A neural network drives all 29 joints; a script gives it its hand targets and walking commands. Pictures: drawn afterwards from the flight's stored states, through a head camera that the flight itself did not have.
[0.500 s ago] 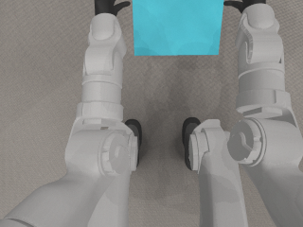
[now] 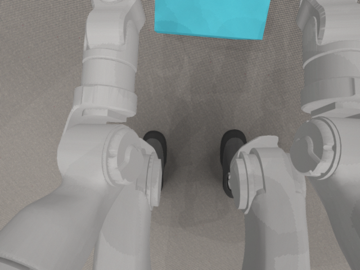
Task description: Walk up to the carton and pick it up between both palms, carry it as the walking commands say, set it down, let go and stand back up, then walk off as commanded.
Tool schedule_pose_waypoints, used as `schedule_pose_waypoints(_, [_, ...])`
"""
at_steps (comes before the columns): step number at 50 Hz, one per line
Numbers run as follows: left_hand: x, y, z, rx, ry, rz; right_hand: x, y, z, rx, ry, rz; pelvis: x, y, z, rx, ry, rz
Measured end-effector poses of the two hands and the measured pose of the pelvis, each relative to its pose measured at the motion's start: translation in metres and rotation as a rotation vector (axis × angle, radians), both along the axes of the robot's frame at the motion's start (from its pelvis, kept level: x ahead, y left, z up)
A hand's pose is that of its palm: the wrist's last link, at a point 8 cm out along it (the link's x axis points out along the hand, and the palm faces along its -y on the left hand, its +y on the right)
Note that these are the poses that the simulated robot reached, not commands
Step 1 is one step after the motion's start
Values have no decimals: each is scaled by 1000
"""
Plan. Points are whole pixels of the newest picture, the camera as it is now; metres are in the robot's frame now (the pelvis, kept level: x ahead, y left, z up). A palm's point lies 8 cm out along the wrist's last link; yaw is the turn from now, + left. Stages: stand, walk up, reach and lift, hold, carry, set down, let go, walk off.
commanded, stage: set down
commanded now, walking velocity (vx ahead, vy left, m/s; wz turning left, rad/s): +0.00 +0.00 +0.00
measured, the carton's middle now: out of the picture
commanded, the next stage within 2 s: none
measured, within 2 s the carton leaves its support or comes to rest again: rests again in 1.82 s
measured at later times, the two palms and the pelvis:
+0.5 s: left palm out of the picture +0.56 +0.08 -0.18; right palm out of the picture +0.54 -0.19 -0.21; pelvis +0.00 +0.00 -0.01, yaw +0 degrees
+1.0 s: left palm out of the picture +0.56 +0.09 -0.18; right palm out of the picture +0.54 -0.19 -0.21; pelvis +0.00 +0.00 -0.01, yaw +0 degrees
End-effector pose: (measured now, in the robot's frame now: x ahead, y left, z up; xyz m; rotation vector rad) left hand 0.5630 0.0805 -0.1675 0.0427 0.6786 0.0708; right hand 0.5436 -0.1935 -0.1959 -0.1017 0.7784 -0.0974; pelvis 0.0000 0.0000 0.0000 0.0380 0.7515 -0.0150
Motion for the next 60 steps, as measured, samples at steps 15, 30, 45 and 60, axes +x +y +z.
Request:
schedule_pose_waypoints(15, [1,6,-6,-8,6,-11,-1,4,-7,-6,26,29,1,3,-9,-8,-23,1])
schedule_pose_waypoints(30, [-2,6,-10,-9,15,-24,-3,2,-11,10,33,41,0,0,-11,0,-32,1])
schedule_pose_waypoints(45, [0,10,-16,-9,18,-32,0,3,-15,35,30,50,3,-1,-11,2,-27,2])
schedule_pose_waypoints(60, [3,14,-21,-13,17,-46,3,4,-19,60,24,58,7,0,-12,0,-23,2])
